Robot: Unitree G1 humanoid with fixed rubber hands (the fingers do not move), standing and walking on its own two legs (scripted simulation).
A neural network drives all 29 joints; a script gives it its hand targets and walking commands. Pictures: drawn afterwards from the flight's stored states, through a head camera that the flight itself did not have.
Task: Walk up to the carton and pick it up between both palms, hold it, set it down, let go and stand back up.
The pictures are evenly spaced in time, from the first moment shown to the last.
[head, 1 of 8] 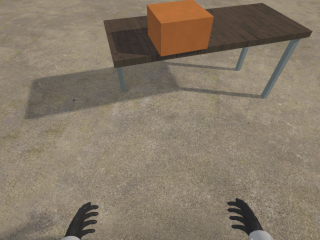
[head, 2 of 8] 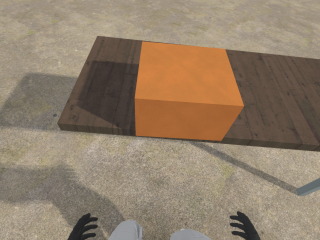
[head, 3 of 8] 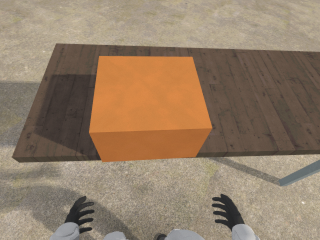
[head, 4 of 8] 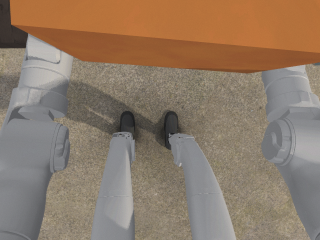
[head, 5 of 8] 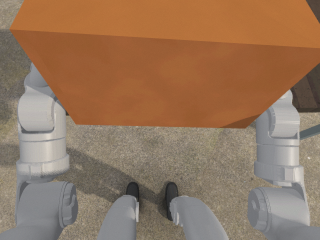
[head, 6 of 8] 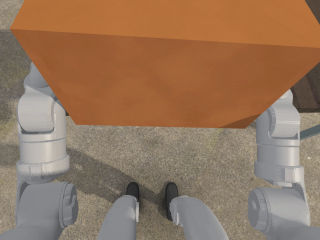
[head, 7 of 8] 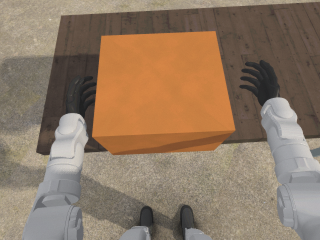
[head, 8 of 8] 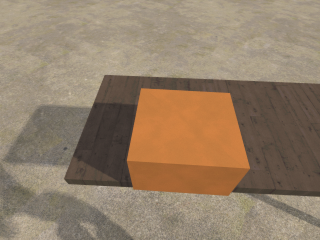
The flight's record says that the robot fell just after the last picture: no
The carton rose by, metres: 0.22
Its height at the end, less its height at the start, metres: +0.00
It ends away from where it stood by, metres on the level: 0.03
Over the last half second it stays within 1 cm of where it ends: yes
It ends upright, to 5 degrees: yes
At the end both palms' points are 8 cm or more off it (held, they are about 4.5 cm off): yes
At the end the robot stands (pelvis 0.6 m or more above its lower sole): yes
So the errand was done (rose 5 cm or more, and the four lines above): yes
